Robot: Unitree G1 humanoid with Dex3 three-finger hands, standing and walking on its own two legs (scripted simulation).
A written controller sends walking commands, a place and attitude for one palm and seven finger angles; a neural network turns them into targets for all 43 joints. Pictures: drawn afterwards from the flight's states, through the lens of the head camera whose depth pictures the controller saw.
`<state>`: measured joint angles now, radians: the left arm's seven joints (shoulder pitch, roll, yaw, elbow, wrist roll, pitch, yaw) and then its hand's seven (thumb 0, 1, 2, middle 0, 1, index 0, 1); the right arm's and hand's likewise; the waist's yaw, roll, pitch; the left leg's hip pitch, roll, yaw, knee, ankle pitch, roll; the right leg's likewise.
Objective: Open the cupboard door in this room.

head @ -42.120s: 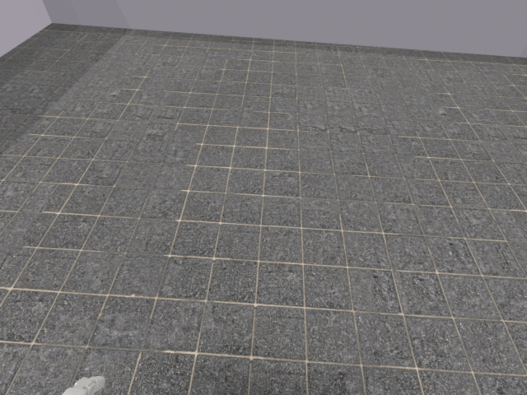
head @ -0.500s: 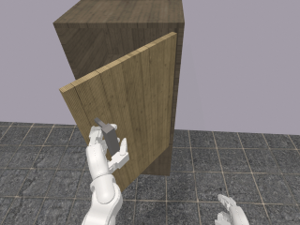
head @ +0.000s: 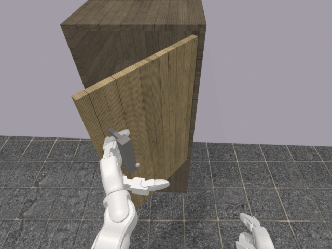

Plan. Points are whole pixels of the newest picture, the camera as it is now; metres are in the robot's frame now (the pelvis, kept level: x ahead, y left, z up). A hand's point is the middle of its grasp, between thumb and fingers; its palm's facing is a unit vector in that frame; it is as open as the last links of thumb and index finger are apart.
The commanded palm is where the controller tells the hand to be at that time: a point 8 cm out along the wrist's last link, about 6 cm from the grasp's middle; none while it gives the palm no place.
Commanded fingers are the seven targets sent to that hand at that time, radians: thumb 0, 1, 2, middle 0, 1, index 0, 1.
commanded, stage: open thumb and fingers to let go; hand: left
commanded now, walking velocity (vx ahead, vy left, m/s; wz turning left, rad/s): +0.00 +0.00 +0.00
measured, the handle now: (122, 150) +0.33 +0.13 +0.08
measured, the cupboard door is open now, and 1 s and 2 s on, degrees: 50 50 50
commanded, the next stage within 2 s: slide the hand sideways off the handle in 0.10 s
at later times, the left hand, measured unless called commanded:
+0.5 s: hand (128, 175) +0.26 +0.10 +0.08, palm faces -0.12 -0.99 +0.07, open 16.3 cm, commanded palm +0.23 +0.15 +0.07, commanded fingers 0.00 -0.50 0.30 -0.15 -0.30 -0.15 -0.30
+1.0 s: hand (111, 194) +0.22 +0.13 +0.07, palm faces -0.02 -1.00 -0.01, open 16.3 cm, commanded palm +0.19 +0.19 +0.07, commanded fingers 0.00 -0.50 0.30 -0.15 -0.30 -0.15 -0.30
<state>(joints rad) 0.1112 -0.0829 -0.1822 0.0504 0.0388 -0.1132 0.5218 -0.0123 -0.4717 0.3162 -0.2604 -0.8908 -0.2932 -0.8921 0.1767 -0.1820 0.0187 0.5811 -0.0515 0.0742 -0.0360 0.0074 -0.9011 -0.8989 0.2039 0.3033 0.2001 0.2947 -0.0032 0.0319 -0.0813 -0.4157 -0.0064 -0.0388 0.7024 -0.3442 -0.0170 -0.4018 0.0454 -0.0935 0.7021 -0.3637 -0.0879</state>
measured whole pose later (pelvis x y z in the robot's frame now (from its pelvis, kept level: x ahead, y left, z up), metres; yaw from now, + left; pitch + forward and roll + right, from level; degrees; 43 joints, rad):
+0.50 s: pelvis +0.00 +0.06 -0.01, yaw -1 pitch +3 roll -1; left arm 0.12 0.02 -0.23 -0.01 -0.09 -0.12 0.09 -0.02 -0.51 0.30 -0.17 -0.33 -0.14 -0.33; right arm 0.23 -0.19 0.06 0.50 0.01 0.03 -0.02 0.01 -0.90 -0.90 0.20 0.30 0.20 0.29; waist 0.01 0.04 -0.06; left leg -0.44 -0.05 0.02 0.78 -0.38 0.06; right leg -0.43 0.00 -0.04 0.76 -0.38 -0.02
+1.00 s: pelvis +0.00 +0.04 -0.01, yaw -2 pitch +4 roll -1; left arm 0.44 0.10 -0.17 -0.28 -0.05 -0.12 0.07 -0.02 -0.50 0.30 -0.16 -0.30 -0.16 -0.31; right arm 0.24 -0.20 0.06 0.43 0.00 0.00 -0.01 0.01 -0.90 -0.90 0.21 0.30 0.20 0.29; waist 0.01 0.03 -0.08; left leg -0.49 -0.03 0.01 0.82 -0.42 0.04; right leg -0.47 0.02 -0.05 0.81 -0.41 -0.03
